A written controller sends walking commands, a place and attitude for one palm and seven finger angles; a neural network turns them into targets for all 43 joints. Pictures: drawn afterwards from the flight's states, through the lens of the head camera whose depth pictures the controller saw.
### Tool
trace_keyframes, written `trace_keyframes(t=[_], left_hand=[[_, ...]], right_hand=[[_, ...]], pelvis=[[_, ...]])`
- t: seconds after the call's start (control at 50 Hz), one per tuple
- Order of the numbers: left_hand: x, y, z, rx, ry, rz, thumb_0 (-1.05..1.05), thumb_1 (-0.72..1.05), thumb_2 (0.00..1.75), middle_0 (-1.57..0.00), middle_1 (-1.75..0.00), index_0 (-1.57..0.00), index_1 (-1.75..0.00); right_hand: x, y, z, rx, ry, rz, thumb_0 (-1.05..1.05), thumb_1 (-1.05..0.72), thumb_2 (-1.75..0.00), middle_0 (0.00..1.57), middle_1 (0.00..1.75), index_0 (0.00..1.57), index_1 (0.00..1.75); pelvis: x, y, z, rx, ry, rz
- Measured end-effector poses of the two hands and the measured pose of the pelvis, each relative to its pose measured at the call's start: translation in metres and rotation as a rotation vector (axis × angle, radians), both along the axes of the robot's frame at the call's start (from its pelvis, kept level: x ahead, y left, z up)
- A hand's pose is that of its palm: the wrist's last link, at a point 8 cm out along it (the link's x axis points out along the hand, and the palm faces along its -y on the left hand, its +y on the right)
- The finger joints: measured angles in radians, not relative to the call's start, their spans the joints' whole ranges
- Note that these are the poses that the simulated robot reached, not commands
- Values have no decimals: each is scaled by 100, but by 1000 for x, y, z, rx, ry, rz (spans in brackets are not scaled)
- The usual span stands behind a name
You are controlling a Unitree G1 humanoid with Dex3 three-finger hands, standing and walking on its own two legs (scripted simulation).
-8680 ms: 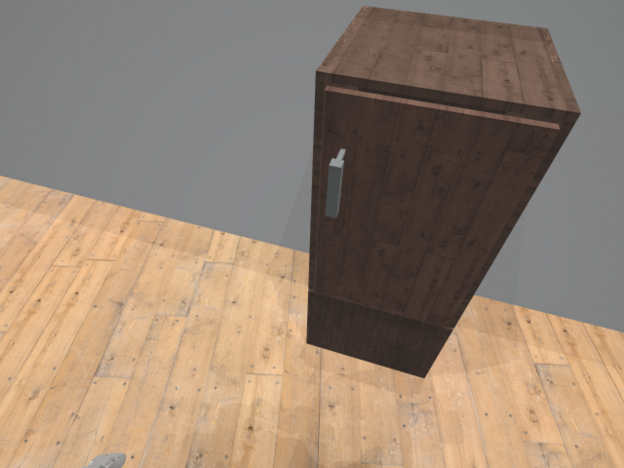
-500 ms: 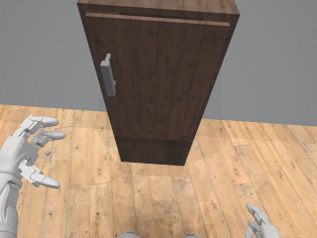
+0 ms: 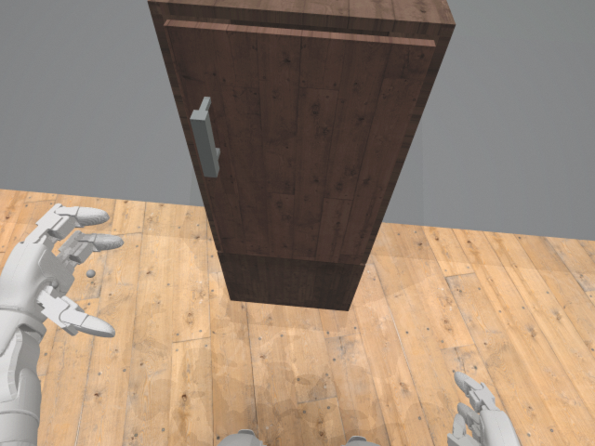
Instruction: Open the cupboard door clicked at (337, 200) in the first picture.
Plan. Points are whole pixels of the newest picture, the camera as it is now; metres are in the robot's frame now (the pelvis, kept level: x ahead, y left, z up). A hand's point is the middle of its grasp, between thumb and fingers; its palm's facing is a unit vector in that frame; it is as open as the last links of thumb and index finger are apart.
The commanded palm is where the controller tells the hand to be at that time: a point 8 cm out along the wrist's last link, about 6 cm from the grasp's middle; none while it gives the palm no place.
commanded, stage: move the hooked fingers beside the handle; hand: left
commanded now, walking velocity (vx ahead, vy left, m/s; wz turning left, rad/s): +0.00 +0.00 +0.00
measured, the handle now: (209, 137) +0.57 +0.19 +0.06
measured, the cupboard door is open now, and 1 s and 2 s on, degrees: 0 0 0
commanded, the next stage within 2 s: none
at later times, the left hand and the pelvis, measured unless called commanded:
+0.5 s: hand (120, 220) +0.38 +0.27 +0.07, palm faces -0.03 -1.00 -0.02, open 14.0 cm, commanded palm +0.37 +0.32 +0.07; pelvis +0.00 +0.01 +0.00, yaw -1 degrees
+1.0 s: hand (141, 186) +0.45 +0.26 +0.06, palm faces -0.04 -1.00 -0.02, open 14.0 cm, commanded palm +0.44 +0.31 +0.06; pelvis +0.00 +0.02 -0.01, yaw -2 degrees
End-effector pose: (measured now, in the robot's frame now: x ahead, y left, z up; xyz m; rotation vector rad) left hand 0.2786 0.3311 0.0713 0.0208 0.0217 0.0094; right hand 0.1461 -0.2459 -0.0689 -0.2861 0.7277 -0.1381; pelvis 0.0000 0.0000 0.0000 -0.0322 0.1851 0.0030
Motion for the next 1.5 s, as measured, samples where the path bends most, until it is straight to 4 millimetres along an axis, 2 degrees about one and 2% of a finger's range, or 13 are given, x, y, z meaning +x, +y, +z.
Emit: trace_keyframes(t=[0.1,0.22,0.44,0.54,0.64,0.84,0.96,1.1,1.22,1.36,1.5], left_hand=[[21,3,-5,-9,9,-3,-1,-50,30,-30,-120,-30,-120],[48,-3,3,-3,-20,-49,-1,-50,30,-30,-120,-30,-120],[76,0,-7,-5,22,-27,-1,-50,30,-30,-120,-30,-120],[94,-9,-2,-12,-24,-52,-1,-50,30,-30,-120,-30,-120],[112,-11,-5,-26,7,-48,-1,-50,30,-30,-120,-30,-120],[130,-5,1,-12,-20,-29,-1,-50,30,-30,-120,-30,-120],[148,-8,-7,-18,19,-41,-1,-50,30,-30,-120,-30,-120],[169,-17,-3,-31,-16,-41,-1,-50,30,-30,-120,-30,-120],[189,-14,-5,-7,27,-33,-1,-50,30,-30,-120,-30,-120],[205,-15,3,-15,-15,-38,-1,-50,30,-30,-120,-30,-120],[226,-21,-4,-10,38,-48,-1,-50,30,-30,-120,-30,-120]], right_hand=[[-9,-6,-5,-24,41,-14,2,-90,-90,20,30,21,30],[-29,-11,-8,-31,95,-61,2,-90,-90,20,30,21,30],[-65,-11,-17,-30,216,-116,1,-90,-90,20,30,21,30],[-75,-8,-21,-33,264,-134,1,-90,-90,20,30,21,30],[-80,-5,-21,-27,280,-158,1,-90,-90,20,30,21,30],[-94,-3,-26,-26,355,-171,1,-90,-90,20,30,21,30],[-105,-6,-29,-46,406,-187,1,-90,-90,20,30,21,30],[-123,-9,-31,-52,468,-218,1,-90,-90,20,30,21,30],[-141,-10,-32,-55,518,-249,1,-90,-90,20,30,21,30],[-163,-8,-34,-53,603,-273,1,-90,-90,20,30,21,30],[-175,-6,-33,-61,646,-291,1,-90,-90,20,30,21,30]], pelvis=[[-4,-1,-3,-3,11,3],[-3,1,-3,-3,28,-10],[-1,8,-4,-4,58,-21],[0,12,-5,-7,69,-22],[1,14,-5,-7,79,-30],[2,17,-7,-12,99,-33],[-1,16,-11,-16,119,-27],[-1,16,-13,-17,138,-34],[-2,15,-16,-21,161,-39],[-1,15,-18,-24,186,-43],[-1,16,-22,-31,215,-42]])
